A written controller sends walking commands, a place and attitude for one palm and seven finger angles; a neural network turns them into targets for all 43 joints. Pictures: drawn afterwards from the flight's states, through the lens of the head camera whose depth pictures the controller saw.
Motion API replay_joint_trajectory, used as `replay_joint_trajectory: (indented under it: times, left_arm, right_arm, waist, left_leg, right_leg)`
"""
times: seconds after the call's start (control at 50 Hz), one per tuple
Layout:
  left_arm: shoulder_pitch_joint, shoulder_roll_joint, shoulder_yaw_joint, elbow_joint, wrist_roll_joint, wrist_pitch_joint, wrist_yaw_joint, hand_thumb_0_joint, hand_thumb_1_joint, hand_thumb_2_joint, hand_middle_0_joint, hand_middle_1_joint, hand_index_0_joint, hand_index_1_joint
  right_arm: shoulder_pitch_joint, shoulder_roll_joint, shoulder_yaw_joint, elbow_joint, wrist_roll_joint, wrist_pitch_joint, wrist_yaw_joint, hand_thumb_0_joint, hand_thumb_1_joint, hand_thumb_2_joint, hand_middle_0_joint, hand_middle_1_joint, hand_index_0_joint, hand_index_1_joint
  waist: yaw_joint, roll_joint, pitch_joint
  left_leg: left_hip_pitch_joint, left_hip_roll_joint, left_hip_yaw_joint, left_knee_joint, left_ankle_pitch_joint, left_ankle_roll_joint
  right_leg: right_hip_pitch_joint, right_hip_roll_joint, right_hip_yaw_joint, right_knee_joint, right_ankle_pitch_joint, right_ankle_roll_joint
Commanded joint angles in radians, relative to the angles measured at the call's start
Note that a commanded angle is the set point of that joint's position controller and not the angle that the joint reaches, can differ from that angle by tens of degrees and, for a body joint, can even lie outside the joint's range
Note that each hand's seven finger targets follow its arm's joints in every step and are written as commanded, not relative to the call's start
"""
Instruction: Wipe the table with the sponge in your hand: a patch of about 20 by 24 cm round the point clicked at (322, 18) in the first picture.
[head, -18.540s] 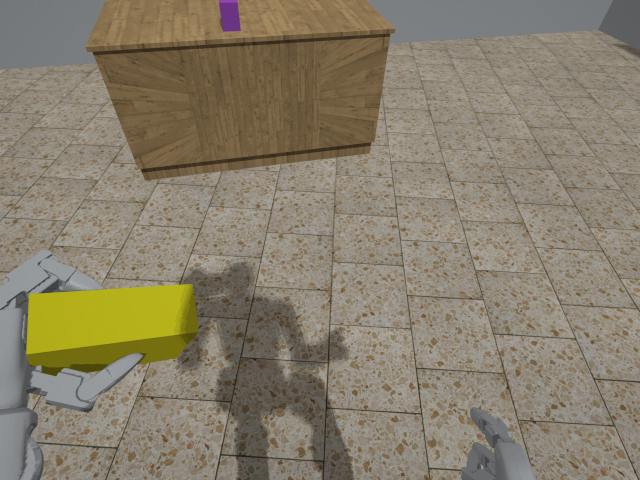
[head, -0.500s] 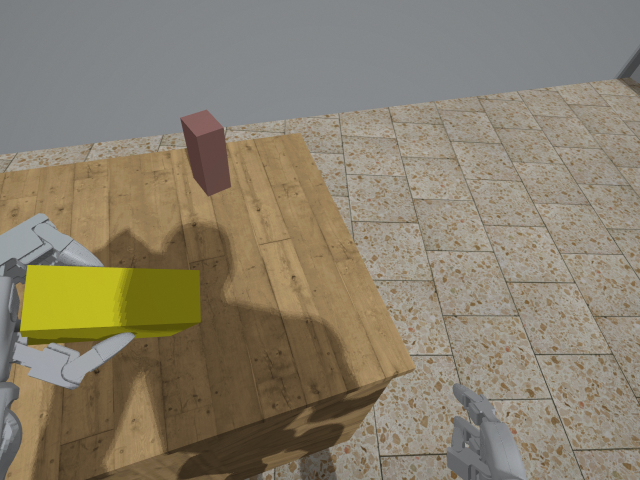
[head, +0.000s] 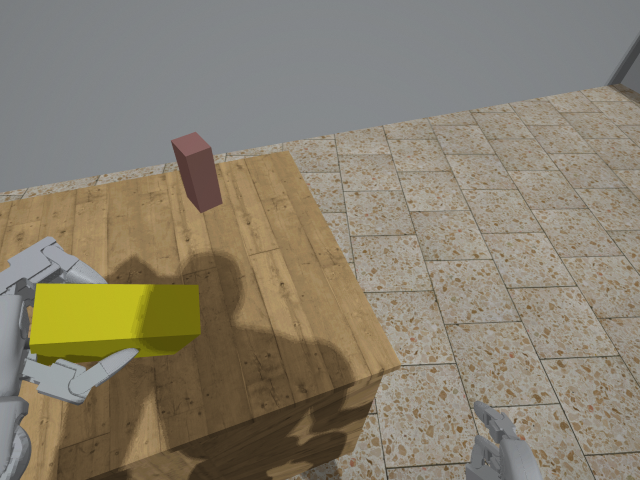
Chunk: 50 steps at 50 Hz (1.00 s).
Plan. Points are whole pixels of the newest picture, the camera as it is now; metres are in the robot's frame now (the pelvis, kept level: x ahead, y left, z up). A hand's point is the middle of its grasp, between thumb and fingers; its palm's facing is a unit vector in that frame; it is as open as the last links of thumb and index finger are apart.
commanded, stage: shuffle to correct the standing spot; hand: left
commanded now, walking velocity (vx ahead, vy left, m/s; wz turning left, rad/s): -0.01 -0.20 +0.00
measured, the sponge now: (142, 324) +0.23 +0.21 +0.13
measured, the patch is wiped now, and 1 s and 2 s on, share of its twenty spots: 0.00 0.00 0.00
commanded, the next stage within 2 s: come to a stop and stand still in 0.56 s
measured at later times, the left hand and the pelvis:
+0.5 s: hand (149, 316) +0.23 +0.19 +0.16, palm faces +0.32 -0.85 -0.42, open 9.4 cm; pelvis +0.00 -0.06 +0.00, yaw -1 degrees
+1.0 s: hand (151, 298) +0.24 +0.19 +0.16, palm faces +0.34 -0.81 -0.47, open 9.4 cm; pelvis +0.02 -0.06 +0.00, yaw +2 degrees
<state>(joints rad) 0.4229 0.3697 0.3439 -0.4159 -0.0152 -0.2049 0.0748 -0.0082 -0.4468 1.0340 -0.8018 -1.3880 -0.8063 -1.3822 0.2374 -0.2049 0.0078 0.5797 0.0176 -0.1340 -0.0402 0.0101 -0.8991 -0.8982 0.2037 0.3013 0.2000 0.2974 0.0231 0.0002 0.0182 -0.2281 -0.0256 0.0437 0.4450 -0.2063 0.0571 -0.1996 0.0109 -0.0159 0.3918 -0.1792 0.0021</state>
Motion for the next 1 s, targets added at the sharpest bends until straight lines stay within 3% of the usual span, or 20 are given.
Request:
replay_joint_trajectory:
  times: [0.0,0.14,0.2,0.24,0.26,0.32,0.54,0.58,0.66,0.7,0.74,0.8,0.92,0.94,0.96,0.98]
  left_arm:
    - [-0.122,0.168,0.111,-0.213,-0.023,-0.064,0.026,0.0,0.1,1.3,-1.2,-1.6,-1.2,-1.6]
    - [-0.144,0.176,0.106,-0.252,-0.025,-0.057,0.022,0.0,0.1,1.3,-1.2,-1.6,-1.2,-1.6]
    - [-0.127,0.174,0.109,-0.264,-0.028,-0.055,0.022,0.0,0.1,1.3,-1.2,-1.6,-1.2,-1.6]
    - [-0.097,0.203,0.138,-0.268,-0.035,-0.051,0.021,0.0,0.1,1.3,-1.2,-1.6,-1.2,-1.6]
    - [-0.091,0.178,0.121,-0.26,-0.04,-0.049,0.019,0.0,0.1,1.3,-1.2,-1.6,-1.2,-1.6]
    - [-0.082,0.186,0.131,-0.26,-0.05,-0.041,0.016,0.0,0.1,1.3,-1.2,-1.6,-1.2,-1.6]
    - [-0.067,0.218,0.146,-0.302,-0.072,-0.013,0.023,0.0,0.1,1.3,-1.2,-1.6,-1.2,-1.6]
    - [-0.06,0.211,0.144,-0.299,-0.075,-0.008,0.025,0.0,0.1,1.3,-1.2,-1.6,-1.2,-1.6]
    - [-0.038,0.216,0.156,-0.294,-0.078,-0.005,0.029,0.0,0.1,1.3,-1.2,-1.6,-1.2,-1.6]
    - [-0.025,0.21,0.153,-0.293,-0.072,-0.004,0.038,0.0,0.1,1.3,-1.2,-1.6,-1.2,-1.6]
    - [-0.008,0.213,0.153,-0.285,-0.068,-0.002,0.047,0.0,0.1,1.3,-1.2,-1.6,-1.2,-1.6]
    - [0.007,0.203,0.143,-0.263,-0.062,0.006,0.053,0.0,0.1,1.3,-1.2,-1.6,-1.2,-1.6]
    - [-0.046,0.189,0.116,-0.257,-0.052,0.017,0.053,0.0,0.1,1.3,-1.2,-1.6,-1.2,-1.6]
    - [-0.957,0.944,0.375,-0.596,-0.066,-0.16,0.052,0.0,0.1,1.3,-1.2,-1.6,-1.2,-1.6]
    - [-0.579,0.424,0.344,-0.111,-0.05,-0.105,0.042,0.0,0.1,1.3,-1.2,-1.6,-1.2,-1.6]
    - [-0.395,0.364,0.267,0.004,-0.054,-0.069,0.043,0.0,0.1,1.3,-1.2,-1.6,-1.2,-1.6]
  right_arm:
    - [-0.084,-0.121,-0.046,-0.158,-0.003,-0.054,-0.015,0.0,-0.9,-0.9,0.2,0.3,0.2,0.3]
    - [-0.091,-0.117,-0.052,-0.17,0.001,-0.05,-0.003,0.0,-0.9,-0.9,0.2,0.3,0.2,0.3]
    - [-0.086,-0.116,-0.056,-0.179,-0.001,-0.046,0.002,0.0,-0.9,-0.9,0.2,0.3,0.2,0.3]
    - [-0.087,-0.112,-0.057,-0.176,0.001,-0.043,0.005,0.0,-0.9,-0.9,0.2,0.3,0.2,0.3]
    - [-0.084,-0.111,-0.058,-0.18,0.001,-0.041,0.005,0.0,-0.9,-0.9,0.2,0.3,0.2,0.3]
    - [-0.079,-0.117,-0.065,-0.18,0.001,-0.036,0.006,0.0,-0.9,-0.9,0.2,0.3,0.2,0.3]
    - [-0.09,-0.117,-0.072,-0.173,0.008,-0.017,-0.001,0.0,-0.9,-0.9,0.2,0.3,0.2,0.3]
    - [-0.091,-0.118,-0.073,-0.175,0.006,-0.014,-0.004,0.0,-0.9,-0.9,0.2,0.3,0.2,0.3]
    - [-0.096,-0.119,-0.072,-0.172,0.007,-0.006,-0.005,0.0,-0.9,-0.9,0.2,0.3,0.2,0.3]
    - [-0.105,-0.117,-0.066,-0.172,0.012,-0.005,-0.004,0.0,-0.9,-0.9,0.2,0.3,0.2,0.3]
    - [-0.108,-0.117,-0.059,-0.162,0.015,-0.002,-0.004,0.0,-0.9,-0.9,0.2,0.3,0.2,0.3]
    - [-0.117,-0.118,-0.053,-0.163,0.014,0.002,-0.008,0.0,-0.9,-0.9,0.2,0.3,0.2,0.3]
    - [-0.123,-0.122,-0.049,-0.158,0.014,0.008,-0.014,0.0,-0.9,-0.9,0.2,0.3,0.2,0.3]
    - [0.026,-0.156,0.112,-0.24,0.08,0.013,-0.086,0.0,-0.9,-0.9,0.2,0.3,0.2,0.3]
    - [-0.041,-0.069,-0.023,-0.158,0.051,-0.047,-0.066,0.0,-0.9,-0.9,0.2,0.3,0.2,0.3]
    - [-0.079,-0.134,-0.019,-0.136,0.014,-0.057,-0.036,0.0,-0.9,-0.9,0.2,0.3,0.2,0.3]
  waist:
    - [-0.008,0.035,-0.091]
    - [-0.009,0.1,-0.105]
    - [-0.008,0.099,-0.114]
    - [-0.006,0.08,-0.127]
    - [-0.01,0.079,-0.127]
    - [-0.011,0.049,-0.133]
    - [-0.019,0.027,-0.141]
    - [-0.02,0.008,-0.14]
    - [-0.019,0.032,-0.149]
    - [-0.014,0.037,-0.16]
    - [-0.014,0.035,-0.166]
    - [-0.007,-0.01,-0.15]
    - [-0.006,-0.014,-0.144]
    - [-0.044,0.297,-0.03]
    - [-0.018,0.114,-0.057]
    - [0.0,0.109,-0.048]
  left_leg:
    - [0.007,0.144,-0.145,-0.139,-0.063,-0.031]
    - [0.029,0.183,-0.154,-0.16,-0.038,-0.032]
    - [0.03,0.193,-0.157,-0.141,0.003,-0.031]
    - [0.038,0.191,-0.142,-0.116,0.027,-0.027]
    - [0.041,0.189,-0.137,-0.104,0.033,-0.028]
    - [0.049,0.179,-0.126,-0.059,0.081,-0.031]
    - [0.055,0.14,-0.077,0.045,-0.008,-0.027]
    - [0.047,0.144,-0.078,0.056,0.019,-0.026]
    - [0.043,0.147,-0.076,0.055,0.044,-0.022]
    - [0.034,0.126,-0.06,0.077,0.046,-0.021]
    - [0.031,0.11,-0.06,0.075,0.05,-0.021]
    - [0.031,0.116,-0.062,0.063,0.056,-0.015]
    - [0.057,0.122,-0.074,0.022,0.097,-0.01]
    - [-0.091,0.072,-0.084,-0.078,-0.031,-0.005]
    - [-0.026,0.131,-0.089,-0.037,-0.054,-0.021]
    - [0.028,0.083,-0.074,-0.013,-0.064,-0.033]
  right_leg:
    - [0.01,-0.07,0.085,-0.058,0.008,-0.031]
    - [0.004,-0.048,0.056,-0.023,0.016,-0.022]
    - [0.01,-0.05,0.052,-0.02,0.036,-0.024]
    - [0.012,-0.052,0.049,-0.031,0.05,-0.022]
    - [0.008,-0.057,0.059,-0.032,0.059,-0.027]
    - [-0.003,-0.067,0.088,-0.041,0.11,-0.038]
    - [-0.072,-0.114,0.156,-0.082,0.063,-0.057]
    - [-0.062,-0.117,0.156,-0.072,0.092,-0.051]
    - [-0.038,-0.118,0.15,-0.062,0.134,-0.03]
    - [0.0,-0.136,0.178,-0.081,0.19,0.0]
    - [0.027,-0.152,0.182,-0.09,0.245,0.007]
    - [0.034,-0.15,0.181,-0.104,0.258,0.036]
    - [0.045,-0.135,0.159,-0.096,0.253,0.032]
    - [0.073,-0.05,0.034,-0.044,0.028,0.048]
    - [-0.062,-0.068,0.04,-0.04,-0.204,-0.003]
    - [-0.101,-0.053,0.105,-0.075,-0.146,-0.039]
